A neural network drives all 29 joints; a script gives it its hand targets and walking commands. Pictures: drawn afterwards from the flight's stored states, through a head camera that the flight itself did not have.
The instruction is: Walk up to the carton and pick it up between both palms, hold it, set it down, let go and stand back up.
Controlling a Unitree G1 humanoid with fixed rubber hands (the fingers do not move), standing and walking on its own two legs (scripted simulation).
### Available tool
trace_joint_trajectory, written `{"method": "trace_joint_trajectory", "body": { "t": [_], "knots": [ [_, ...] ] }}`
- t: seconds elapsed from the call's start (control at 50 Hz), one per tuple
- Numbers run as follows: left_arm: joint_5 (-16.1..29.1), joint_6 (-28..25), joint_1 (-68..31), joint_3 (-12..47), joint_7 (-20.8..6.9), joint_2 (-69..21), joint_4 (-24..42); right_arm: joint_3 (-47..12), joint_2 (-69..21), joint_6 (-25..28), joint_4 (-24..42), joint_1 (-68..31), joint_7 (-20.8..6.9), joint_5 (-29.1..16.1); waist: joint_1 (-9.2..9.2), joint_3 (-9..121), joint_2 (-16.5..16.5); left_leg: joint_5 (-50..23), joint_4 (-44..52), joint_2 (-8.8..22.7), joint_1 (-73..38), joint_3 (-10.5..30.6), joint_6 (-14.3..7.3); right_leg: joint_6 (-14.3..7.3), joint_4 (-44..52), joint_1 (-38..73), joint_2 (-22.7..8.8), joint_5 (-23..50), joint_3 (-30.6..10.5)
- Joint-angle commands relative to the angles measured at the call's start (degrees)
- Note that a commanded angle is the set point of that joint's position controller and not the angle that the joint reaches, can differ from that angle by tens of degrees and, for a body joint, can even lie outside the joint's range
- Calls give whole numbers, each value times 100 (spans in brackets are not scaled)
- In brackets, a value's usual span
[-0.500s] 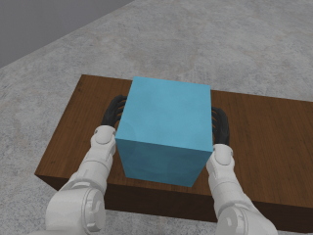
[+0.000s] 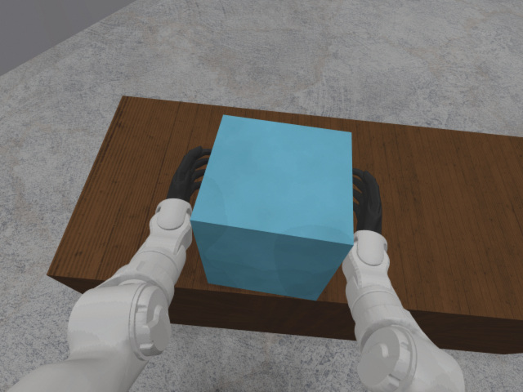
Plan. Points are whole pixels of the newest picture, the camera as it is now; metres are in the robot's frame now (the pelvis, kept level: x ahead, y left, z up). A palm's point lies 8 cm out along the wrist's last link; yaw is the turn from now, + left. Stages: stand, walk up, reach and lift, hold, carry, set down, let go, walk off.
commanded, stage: set down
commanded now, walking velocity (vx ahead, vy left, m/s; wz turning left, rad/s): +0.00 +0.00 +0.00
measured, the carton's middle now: (273, 214) +0.42 -0.03 -0.06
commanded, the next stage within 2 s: none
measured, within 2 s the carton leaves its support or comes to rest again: rests again in 1.62 s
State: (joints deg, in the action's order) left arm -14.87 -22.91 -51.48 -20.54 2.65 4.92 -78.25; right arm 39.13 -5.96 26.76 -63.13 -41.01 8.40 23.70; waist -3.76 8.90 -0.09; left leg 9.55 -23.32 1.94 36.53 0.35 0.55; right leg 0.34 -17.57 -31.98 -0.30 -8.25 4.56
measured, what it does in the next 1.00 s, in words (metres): stands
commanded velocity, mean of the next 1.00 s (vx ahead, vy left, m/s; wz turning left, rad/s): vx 0.00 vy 0.00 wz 0.00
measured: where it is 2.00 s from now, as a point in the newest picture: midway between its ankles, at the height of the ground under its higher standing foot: outside the picture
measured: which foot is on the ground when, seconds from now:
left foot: down 0.00-1.00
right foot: down 0.00-1.00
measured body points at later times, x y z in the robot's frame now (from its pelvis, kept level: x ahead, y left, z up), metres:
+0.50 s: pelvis -0.01 +0.01 -0.01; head +0.13 +0.02 +0.41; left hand +0.45 +0.13 -0.02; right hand +0.39 -0.18 -0.03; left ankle -0.01 +0.12 -0.74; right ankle -0.03 -0.12 -0.74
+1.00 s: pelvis -0.03 +0.01 -0.02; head +0.12 +0.02 +0.40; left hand +0.45 +0.13 -0.03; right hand +0.39 -0.18 -0.03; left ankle -0.01 +0.12 -0.74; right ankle -0.03 -0.12 -0.74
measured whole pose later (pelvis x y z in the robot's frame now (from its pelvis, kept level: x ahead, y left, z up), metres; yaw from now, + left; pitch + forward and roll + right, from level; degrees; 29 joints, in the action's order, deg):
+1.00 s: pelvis -0.03 +0.01 -0.02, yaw -2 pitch +28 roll -3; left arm -9.1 -33.7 -60.9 -19.6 2.8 10.0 -93.0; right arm 40.6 -2.5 30.7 -71.0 -48.9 5.9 25.4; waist -5.1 10.9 1.4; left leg 12.7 -35.5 2.4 51.2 -1.0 -0.6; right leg 1.0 -30.7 -47.4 -0.8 -11.5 3.9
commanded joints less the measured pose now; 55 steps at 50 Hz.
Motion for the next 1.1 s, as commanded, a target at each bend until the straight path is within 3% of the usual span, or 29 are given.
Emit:
{"method": "trace_joint_trajectory", "body": {
  "t": [0.0, 0.04, 0.1, 0.18, 0.32, 0.38, 0.52, 0.62, 0.66, 0.68, 0.78, 0.8, 0.84, 0.94, 1.02, 1.04, 1.06, 1.08],
  "knots": [
    [-447, -556, -3579, 875, -615, -3201, 365, -1750, -3084, 342, -215, -3417, -1002, 729, -76, 4236, 618, -2850, -427, -19, -2103, -377, 395, -82, -641, 2099, 62, 3214, 161],
    [-414, -649, -3560, 878, -602, -3202, 307, -1796, -3158, 422, -271, -3418, -1013, 810, -47, 4433, 563, -3180, -551, -11, -2122, -385, 374, -57, -732, 2016, 90, 3485, 180],
    [-472, -752, -3493, 734, -648, -3050, -23, -1867, -3179, 432, -427, -3335, -1021, 800, -21, 4323, 545, -2806, -505, -60, -1467, -410, 295, -39, -925, 2451, -8, 3829, 86],
    [-409, -853, -3491, 701, -656, -2999, -302, -1922, -3133, 496, -364, -3473, -1045, 815, 26, 4365, 422, -2524, -527, -52, -1247, -395, 226, 14, -1061, 2349, 10, 3692, 67],
    [-275, -1119, -3578, 857, -696, -2904, -557, -1892, -3134, 567, -741, -3296, -1033, 882, -144, 4304, 512, -2618, -792, -31, -1246, -358, 267, -20, -1189, 1815, 43, 3542, 119],
    [-272, -1146, -3605, 795, -670, -2828, -685, -1830, -3047, 553, -880, -3322, -1070, 893, -81, 4282, 565, -2529, -881, -13, -1369, -368, 291, -68, -1184, 1460, 83, 3029, 145],
    [-192, -1219, -3702, 898, -686, -2812, -922, -1608, -2909, 623, -1136, -3408, -1066, 891, -224, 4105, 824, -2450, -1091, -10, -1503, -316, 412, -127, -1214, 877, 127, 2552, 223],
    [-235, -1250, -3618, 769, -677, -2632, -1027, -1611, -2830, 589, -1203, -3351, -1111, 856, -80, 4060, 815, -2256, -1210, -35, -1368, -364, 332, -155, -1278, 679, 119, 2216, 180],
    [-224, -1255, -3658, 670, -701, -2540, -1137, -1621, -2850, 532, -1224, -3388, -1108, 881, -83, 3955, 625, -1854, -1151, -75, -1050, -397, 241, -100, -1325, 823, 84, 2134, 134],
    [-216, -1248, -3727, 716, -704, -2516, -1159, -1529, -2806, 511, -1249, -3397, -1100, 894, -169, 3900, 672, -1622, -1081, -84, -1029, -393, 252, -95, -1305, 808, 64, 2041, 132],
    [-178, -1156, -3747, 722, -659, -2478, -1240, -1289, -2642, 426, -1262, -3385, -1111, 1015, -191, 3891, 762, -1425, -1105, -43, -1264, -373, 304, -155, -1220, 274, 114, 1418, 208],
    [-172, -1154, -3782, 679, -657, -2431, -1208, -1274, -2597, 415, -1164, -3453, -1115, 1029, -179, 3953, 657, -1356, -1118, -43, -1275, -379, 276, -148, -1211, 193, 123, 1304, 206],
    [-140, -1180, -3781, 660, -615, -2212, -1197, -1263, -2415, 409, -1205, -3371, -1111, 959, -161, 3976, 764, -1549, -1173, -55, -1324, -405, 317, -170, -1248, 244, 127, 1430, 189],
    [-40, -1129, -3796, 610, -575, -1782, -1190, -1237, -2103, 309, -1290, -3302, -1007, 842, -267, 3945, 588, -1414, -1129, -93, -1205, -442, 277, -96, -1275, 435, 95, 1601, 131],
    [322, -1132, -3995, 557, -368, -588, -1151, -1182, -849, 303, -1260, -3416, -790, 341, -248, 4376, 665, -1692, -1257, -127, -1285, -521, 347, -63, -1466, 517, 114, 1952, 30],
    [392, -1119, -4119, 650, -331, -795, -893, -1119, -1002, 322, -1226, -3526, -733, 272, -331, 4456, 706, -1923, -1289, -97, -1427, -462, 379, -51, -1472, 368, 132, 1988, 88],
    [410, -1114, -4157, 561, -338, -812, -932, -1127, -1119, 313, -1214, -3604, -707, 294, -257, 4469, 613, -1891, -1351, -126, -1390, -516, 326, -47, -1446, 269, 113, 1852, 57],
    [456, -1128, -4069, 595, -277, -456, -1003, -1048, -672, 337, -1273, -3454, -681, 186, -270, 4611, 781, -2071, -1390, -99, -1560, -501, 405, -76, -1495, 225, 157, 1954, 55]
  ]
}}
